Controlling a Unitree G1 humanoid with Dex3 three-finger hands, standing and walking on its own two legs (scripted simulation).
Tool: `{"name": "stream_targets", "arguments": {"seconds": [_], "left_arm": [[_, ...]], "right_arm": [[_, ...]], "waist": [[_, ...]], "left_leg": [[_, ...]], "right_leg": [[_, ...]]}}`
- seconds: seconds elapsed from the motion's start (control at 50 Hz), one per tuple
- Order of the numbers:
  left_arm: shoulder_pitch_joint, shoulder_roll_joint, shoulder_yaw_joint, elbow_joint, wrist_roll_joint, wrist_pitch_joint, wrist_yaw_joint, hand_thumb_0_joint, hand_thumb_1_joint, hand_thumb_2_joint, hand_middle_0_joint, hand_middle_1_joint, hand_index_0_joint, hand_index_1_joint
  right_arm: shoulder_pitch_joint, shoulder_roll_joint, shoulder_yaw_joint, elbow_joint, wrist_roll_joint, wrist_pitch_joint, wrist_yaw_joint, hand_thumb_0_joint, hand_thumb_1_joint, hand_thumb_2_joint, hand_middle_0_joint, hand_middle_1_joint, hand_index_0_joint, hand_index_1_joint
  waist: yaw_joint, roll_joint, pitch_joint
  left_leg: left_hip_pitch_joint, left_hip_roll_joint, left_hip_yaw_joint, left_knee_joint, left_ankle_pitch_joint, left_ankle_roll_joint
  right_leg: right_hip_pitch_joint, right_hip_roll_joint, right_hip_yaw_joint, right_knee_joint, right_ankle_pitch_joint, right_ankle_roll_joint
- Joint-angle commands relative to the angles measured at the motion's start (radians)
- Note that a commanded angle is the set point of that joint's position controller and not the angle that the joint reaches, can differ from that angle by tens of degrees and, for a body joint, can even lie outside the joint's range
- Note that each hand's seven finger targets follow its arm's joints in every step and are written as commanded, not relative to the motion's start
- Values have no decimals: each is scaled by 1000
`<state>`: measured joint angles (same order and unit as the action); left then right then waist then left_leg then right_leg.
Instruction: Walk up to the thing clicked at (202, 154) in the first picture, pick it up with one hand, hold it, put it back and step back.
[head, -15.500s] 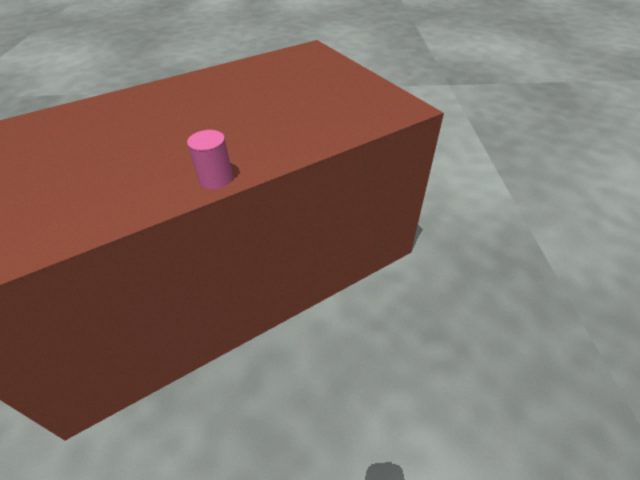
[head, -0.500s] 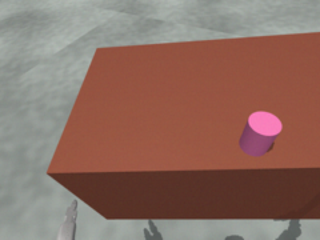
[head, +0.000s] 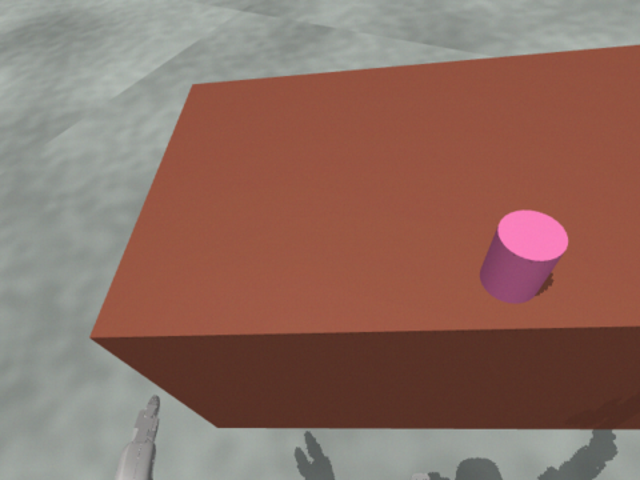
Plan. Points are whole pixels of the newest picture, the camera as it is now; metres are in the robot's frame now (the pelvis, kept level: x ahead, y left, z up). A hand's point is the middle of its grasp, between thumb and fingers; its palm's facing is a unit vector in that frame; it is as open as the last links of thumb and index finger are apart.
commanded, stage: go down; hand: right
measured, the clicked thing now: (519, 258) +0.43 -0.25 -0.02
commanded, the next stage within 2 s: approach in 1.12 s
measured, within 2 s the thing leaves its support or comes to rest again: neither
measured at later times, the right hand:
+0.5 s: hand out of the picture +0.34 -0.44 +0.11, palm faces +0.34 +0.94 +0.01, open 17.4 cm
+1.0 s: hand out of the picture +0.33 -0.44 +0.12, palm faces +0.38 +0.92 -0.02, open 17.3 cm
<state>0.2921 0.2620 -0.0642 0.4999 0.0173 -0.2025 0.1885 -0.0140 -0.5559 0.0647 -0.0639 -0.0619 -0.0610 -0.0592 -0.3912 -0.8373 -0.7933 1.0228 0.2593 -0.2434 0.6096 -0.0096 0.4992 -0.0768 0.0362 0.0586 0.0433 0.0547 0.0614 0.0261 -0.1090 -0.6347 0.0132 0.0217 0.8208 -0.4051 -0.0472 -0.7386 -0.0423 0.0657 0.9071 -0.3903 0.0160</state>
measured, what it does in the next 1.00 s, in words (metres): stands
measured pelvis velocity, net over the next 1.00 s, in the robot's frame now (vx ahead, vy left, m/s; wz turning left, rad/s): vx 0.01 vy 0.00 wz -0.01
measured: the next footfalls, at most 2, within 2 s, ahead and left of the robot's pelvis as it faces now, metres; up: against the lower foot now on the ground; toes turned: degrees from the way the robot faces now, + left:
none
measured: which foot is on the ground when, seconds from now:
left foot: down 0.00-1.00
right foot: down 0.00-1.00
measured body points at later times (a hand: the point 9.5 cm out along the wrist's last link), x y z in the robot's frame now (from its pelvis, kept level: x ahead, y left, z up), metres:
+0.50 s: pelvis +0.00 -0.01 -0.01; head +0.07 -0.05 +0.44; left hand +0.16 +0.25 -0.05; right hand +0.32 -0.49 +0.11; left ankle +0.00 +0.16 -0.69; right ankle +0.03 -0.12 -0.69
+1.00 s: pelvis +0.01 +0.00 +0.00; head +0.07 -0.04 +0.44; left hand +0.16 +0.26 -0.05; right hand +0.31 -0.49 +0.12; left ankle +0.00 +0.16 -0.69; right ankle +0.03 -0.12 -0.69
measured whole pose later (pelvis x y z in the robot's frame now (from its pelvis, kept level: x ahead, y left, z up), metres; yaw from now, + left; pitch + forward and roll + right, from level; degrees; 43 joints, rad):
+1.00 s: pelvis +0.01 +0.00 +0.00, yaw +0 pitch +14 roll +4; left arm 0.32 0.28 -0.07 0.46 0.02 -0.20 0.18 -0.01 -0.55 0.06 -0.06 -0.06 -0.06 -0.05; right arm -0.45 -0.92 -0.81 1.07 0.21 -0.22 0.59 -0.01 0.51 -0.08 0.04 0.07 0.05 0.06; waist 0.08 0.04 -0.12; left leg -0.66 0.01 0.03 0.85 -0.43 -0.04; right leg -0.77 -0.04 0.08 0.94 -0.41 0.02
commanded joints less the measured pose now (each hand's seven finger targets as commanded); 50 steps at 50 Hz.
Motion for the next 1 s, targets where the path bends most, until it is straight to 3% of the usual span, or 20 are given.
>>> {"name": "stream_targets", "arguments": {"seconds": [0.0,0.08,0.12,0.18,0.2,0.28,0.32,0.36,0.4,0.46,0.52,0.6,0.62,0.7,0.78,0.82,0.86,0.9,0.94,0.98], "left_arm": [[-16,199,96,-185,1,-50,26,0,-561,60,-52,-58,-53,-57],[-10,189,97,-195,-1,-48,27,0,-559,60,-52,-56,-52,-56],[1,162,66,-158,2,-44,23,0,-562,62,-51,-54,-50,-55],[4,164,74,-134,3,-48,20,0,-564,64,-49,-54,-48,-56],[-13,166,68,-154,3,-50,19,0,-558,58,-50,-56,-51,-55],[-8,189,84,-167,6,-52,21,0,-568,65,-50,-55,-49,-57],[-17,216,102,-215,4,-54,24,0,-570,67,-50,-55,-48,-58],[-6,192,70,-222,5,-48,24,0,-575,71,-51,-55,-47,-59],[12,173,57,-206,1,-42,23,0,-566,66,-49,-56,-48,-58],[64,214,108,-179,2,-34,28,0,-567,67,-49,-55,-47,-57],[12,170,65,-184,2,-32,20,0,-562,63,-49,-54,-49,-55],[-9,178,76,-161,6,-33,16,0,-574,70,-48,-50,-44,-55],[-35,184,81,-212,3,-39,16,0,-571,68,-48,-52,-45,-55],[12,176,64,-199,-2,-37,17,0,-564,63,-49,-55,-49,-56],[52,234,120,-250,-7,-32,21,0,-565,63,-51,-53,-50,-55],[115,190,94,-195,-7,-22,17,0,-564,63,-49,-53,-48,-54],[78,179,84,-207,-6,-25,12,0,-554,57,-50,-55,-52,-53],[34,154,67,-173,-4,-26,8,0,-555,57,-48,-52,-49,-51],[-15,131,38,-145,1,-33,5,0,-547,52,-47,-53,-51,-49],[-64,140,41,-177,6,-46,7,0,-548,50,-47,-52,-51,-48]], "right_arm": [[-276,-461,-58,-192,26,-60,-1,0,520,-77,32,54,39,55],[-316,-501,-72,-216,13,-61,-12,0,539,-77,29,56,38,56],[-326,-503,-64,-206,5,-57,-15,0,552,-77,28,57,38,57],[-273,-461,-30,-119,-3,-46,-8,0,519,-71,38,53,44,53],[-321,-503,-50,-183,0,-54,-6,0,538,-73,33,55,41,55],[-304,-471,-46,-121,13,-44,10,0,538,-77,33,56,42,56],[-332,-504,-60,-143,13,-51,9,0,533,-74,36,54,45,54],[-310,-510,-60,-149,3,-46,4,0,538,-79,31,56,42,56],[-344,-529,-64,-192,4,-52,0,0,518,-72,42,54,49,54],[-314,-547,-78,-196,0,-40,-19,0,506,-75,43,55,49,55],[-342,-551,-82,-229,-12,-37,-28,0,500,-78,42,56,48,56],[-288,-474,-46,-146,-10,-24,-17,0,510,-86,42,61,50,61],[-285,-440,-26,-135,-4,-24,-8,0,496,-84,44,59,51,59],[-274,-444,-33,-116,6,-23,9,0,500,-89,43,63,51,63],[-310,-530,-82,-194,18,-39,-2,0,507,-94,43,65,53,65],[-274,-539,-88,-166,2,-33,-13,0,517,-91,42,66,52,66],[-359,-572,-97,-250,-1,-44,-25,0,498,-92,42,63,49,64],[-345,-569,-90,-219,-19,-41,-29,0,511,-87,40,63,47,63],[-320,-500,-49,-135,-16,-37,-20,0,522,-89,41,66,49,66],[-340,-485,-41,-140,-12,-41,-6,0,540,-93,35,69,46,69]], "waist": [[-10,-211,-304],[-7,-234,-312],[-18,-266,-274],[-2,-233,-222],[-7,-260,-240],[3,-228,-313],[15,-213,-360],[-12,-235,-372],[-14,-274,-348],[-13,-288,-336],[-33,-302,-328],[-20,-282,-292],[-6,-259,-305],[6,-197,-340],[0,-217,-363],[-11,-232,-305],[-13,-279,-294],[-24,-288,-240],[-16,-258,-154],[-7,-273,-221]], "left_leg": [[57,-36,27,-91,168,60],[45,-29,14,-87,170,62],[22,-31,17,-84,150,66],[-13,-34,22,-78,133,63],[-17,-35,24,-79,118,65],[-5,-35,25,-51,207,61],[10,-37,29,-50,220,60],[23,-39,32,-52,200,63],[3,-42,36,-55,171,64],[11,-43,39,-62,179,64],[11,-41,33,-63,186,69],[-21,-49,44,-52,193,70],[-10,-48,43,-59,203,67],[22,-46,40,-56,237,61],[43,-43,42,-67,213,61],[35,-40,36,-72,212,61],[40,-33,28,-76,207,63],[25,-24,14,-76,190,63],[-21,-29,14,-73,126,64],[-26,-29,13,-64,137,65]], "right_leg": [[269,26,-9,-144,199,-25],[256,29,-14,-133,188,-29],[239,27,-16,-140,169,-24],[199,23,-14,-139,148,-24],[210,20,-12,-142,133,-21],[247,21,-9,-95,263,-20],[268,21,-5,-87,275,-24],[273,23,-4,-100,271,-18],[281,20,-2,-113,251,-12],[297,20,-5,-125,266,-8],[280,18,-6,-120,290,-8],[284,2,12,-110,389,1],[298,3,8,-105,379,-4],[286,15,2,-98,348,-16],[312,21,1,-117,301,-19],[288,30,-10,-120,295,-19],[273,32,-17,-121,266,-21],[216,37,-28,-117,215,-25],[148,27,-22,-124,143,-28],[173,22,-17,-111,151,-26]]}}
